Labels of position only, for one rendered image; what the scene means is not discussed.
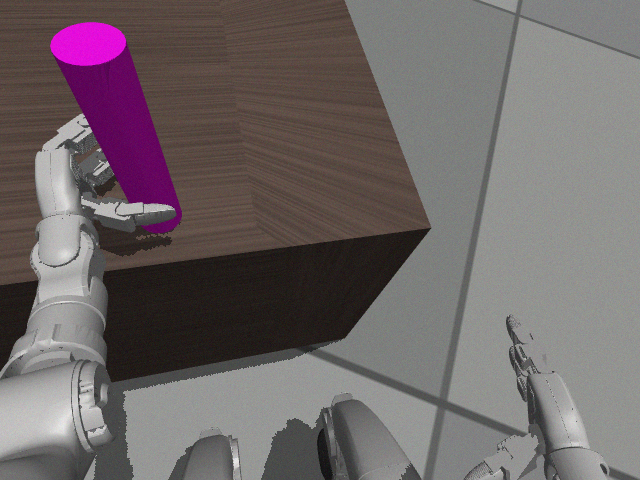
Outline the right robot hand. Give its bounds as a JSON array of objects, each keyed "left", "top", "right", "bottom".
[{"left": 464, "top": 315, "right": 591, "bottom": 480}]

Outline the can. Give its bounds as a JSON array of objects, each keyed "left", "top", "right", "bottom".
[{"left": 50, "top": 22, "right": 182, "bottom": 233}]

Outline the right robot arm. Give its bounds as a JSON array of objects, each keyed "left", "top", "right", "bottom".
[{"left": 544, "top": 447, "right": 613, "bottom": 480}]

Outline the right robot foot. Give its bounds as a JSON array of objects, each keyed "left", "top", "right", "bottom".
[{"left": 317, "top": 428, "right": 334, "bottom": 480}]

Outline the left robot hand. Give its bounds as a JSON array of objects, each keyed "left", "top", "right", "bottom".
[{"left": 35, "top": 114, "right": 177, "bottom": 233}]

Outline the left robot arm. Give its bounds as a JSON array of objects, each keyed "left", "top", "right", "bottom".
[{"left": 0, "top": 214, "right": 121, "bottom": 480}]

